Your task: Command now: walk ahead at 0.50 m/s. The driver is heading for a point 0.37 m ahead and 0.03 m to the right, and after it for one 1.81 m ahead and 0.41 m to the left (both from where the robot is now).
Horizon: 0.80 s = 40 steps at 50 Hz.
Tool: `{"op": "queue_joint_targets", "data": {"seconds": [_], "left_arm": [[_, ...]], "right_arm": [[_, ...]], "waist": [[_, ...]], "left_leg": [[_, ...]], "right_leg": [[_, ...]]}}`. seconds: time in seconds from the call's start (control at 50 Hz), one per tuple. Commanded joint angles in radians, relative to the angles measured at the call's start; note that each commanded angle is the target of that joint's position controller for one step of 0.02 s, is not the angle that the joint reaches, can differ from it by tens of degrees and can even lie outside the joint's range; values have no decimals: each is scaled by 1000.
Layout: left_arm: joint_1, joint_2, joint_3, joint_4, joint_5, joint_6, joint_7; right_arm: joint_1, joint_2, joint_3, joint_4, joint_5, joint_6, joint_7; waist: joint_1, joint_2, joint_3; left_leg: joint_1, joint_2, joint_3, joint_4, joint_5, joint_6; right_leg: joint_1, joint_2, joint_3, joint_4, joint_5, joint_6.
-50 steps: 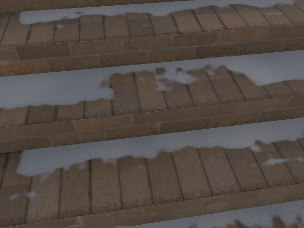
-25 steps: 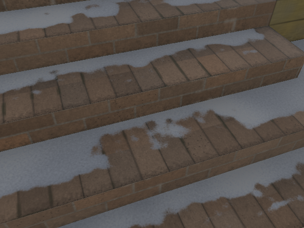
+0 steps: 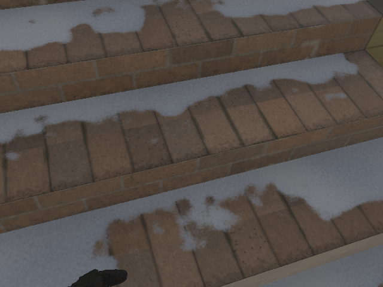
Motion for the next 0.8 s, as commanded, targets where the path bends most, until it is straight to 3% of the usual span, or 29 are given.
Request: {"op": "queue_joint_targets", "data": {"seconds": [0.02,0.04,0.06,0.08,0.12,0.16,0.22,0.24,0.3,0.34,0.36,0.4,0.42,0.44,0.48,0.5,0.52,0.54,0.56,0.58,0.6,0.62,0.64,0.66,0.7,0.72,0.74,0.78,0.8], "left_arm": [[213,168,84,89,-2,-13,3],[210,90,66,140,10,-25,9],[226,11,41,184,29,-38,6],[233,-20,31,219,40,-54,4],[297,-28,24,282,29,-79,0],[270,-7,14,269,12,-95,-13],[424,53,25,319,21,-118,-26],[447,65,28,321,19,-117,-26],[555,45,24,362,13,-108,-13],[609,41,24,376,18,-107,10],[626,60,34,365,4,-102,37],[633,70,45,365,5,-96,62],[595,74,42,329,2,-88,65],[549,82,42,309,1,-88,62],[557,149,53,279,-8,-96,46],[519,178,58,267,-19,-108,29],[482,165,66,233,-34,-118,13],[445,120,69,157,-34,-117,-21],[422,85,81,134,18,-123,-47],[408,24,69,81,31,-108,-47],[348,2,58,35,44,-101,-36],[312,-28,50,11,40,-90,-21],[321,-63,33,-4,33,-73,-10],[271,-41,-2,89,9,-46,-59],[247,-12,-1,58,32,-51,-60],[220,23,4,40,26,-54,-61],[167,65,10,44,19,-50,-60],[137,52,-1,69,35,-46,-67],[76,15,-22,58,34,-41,-72]], "right_arm": [[-89,-89,-38,-193,-45,-9,9],[-147,-42,-25,-235,-60,9,-1],[-154,-7,-10,-270,-58,20,-10],[-157,33,7,-284,-48,36,-18],[-195,95,41,-326,-52,53,-21],[-190,24,30,-312,-43,64,-27],[-323,67,43,-337,-43,78,-46],[-359,67,46,-354,-43,80,-46],[-614,94,76,-462,-55,83,-33],[-684,87,81,-496,-49,87,-24],[-694,78,86,-502,-47,94,-15],[-706,67,80,-501,-41,99,-8],[-687,84,84,-483,-19,102,-1],[-592,97,83,-441,-7,104,-3],[-398,31,49,-357,10,104,-23],[-264,-21,28,-324,-1,96,-31],[-144,-105,-6,-282,-26,86,-42],[-28,-230,-49,-236,-44,92,-44],[-117,-236,-60,-229,-35,106,-42],[-242,-182,-51,-214,-31,99,-35],[-278,-94,-30,-181,-39,82,-25],[-249,-23,-14,-125,-49,66,-23],[-230,39,5,-80,-60,51,-21],[-252,46,35,-53,-110,49,30],[-186,8,35,10,-136,41,64],[-198,-63,16,-7,-115,42,72],[-218,-69,19,-4,-117,47,78],[-148,-51,40,16,-128,34,71],[2,-41,46,65,-130,37,63]], "waist": [[61,100,-261],[22,121,-112],[-14,59,-70],[-42,49,-27],[-73,34,2],[-92,58,3],[-22,-38,-13],[-16,-19,-5],[39,-7,41],[69,-58,36],[82,-88,-12],[88,-70,-21],[75,-47,-28],[21,-55,-69],[-49,-136,-196],[-122,-191,-250],[-170,-212,-316],[-186,117,-370],[-123,196,-346],[-12,91,-214],[23,-11,-98],[45,-64,-30],[82,-23,-14],[26,24,32],[78,-23,-52],[81,42,-99],[85,41,-123],[85,66,-119],[31,122,-117]], "left_leg": [[-496,-21,-48,768,63,16],[-569,7,-46,762,75,38],[-619,3,-42,867,32,59],[-682,8,-57,906,8,75],[-811,20,-89,925,19,89],[-804,41,-36,741,111,62],[-1105,24,51,1077,46,44],[-1167,39,45,1085,22,48],[-1267,59,125,945,-50,56],[-1273,71,170,851,-78,43],[-1165,88,197,718,-98,44],[-1022,96,197,478,-198,56],[-897,75,228,338,-246,68],[-710,22,278,261,-256,97],[-426,-107,342,105,-358,116],[-270,-120,296,-53,-296,130],[-53,-8,7,-125,-374,183],[108,234,-591,-490,-566,310],[76,287,-930,-805,-570,297],[-75,299,-786,-786,-712,245],[-217,281,-638,-742,-667,192],[-299,252,-467,-688,-501,154],[-329,213,-371,-685,-377,140],[-371,197,-358,-667,-266,125],[-303,123,-207,-666,-161,81],[-264,91,-109,-710,-137,93],[-279,76,-97,-728,-134,104],[-273,65,-97,-721,-35,91],[-151,94,-161,-714,1,125]], "right_leg": [[609,-328,923,-787,-335,-135],[450,-302,792,-769,-330,-94],[371,-281,729,-795,-282,-83],[320,-266,629,-805,-214,-63],[293,-238,508,-804,-120,-21],[280,-199,380,-860,5,12],[476,-214,411,-848,68,0],[518,-213,414,-851,13,11],[588,-177,388,-895,-58,59],[654,-177,405,-934,-8,32],[702,-204,406,-1037,162,-1],[806,-203,340,-1091,382,-28],[808,-226,307,-1095,587,-36],[788,-216,221,-1020,990,-29],[861,-253,207,-770,1662,-37],[871,-258,187,-592,1671,-18],[637,-191,178,-308,1486,28],[294,12,199,156,716,87],[141,62,357,514,197,84],[51,4,391,655,244,76],[-5,-16,352,694,279,61],[-45,-34,355,715,293,50],[-94,-32,354,807,263,41],[-245,7,603,823,385,-91],[-362,23,546,726,427,-140],[-359,18,452,701,362,-123],[-363,0,388,687,372,-96],[-426,-47,314,791,415,-44],[-576,-38,294,1016,317,-42]]}}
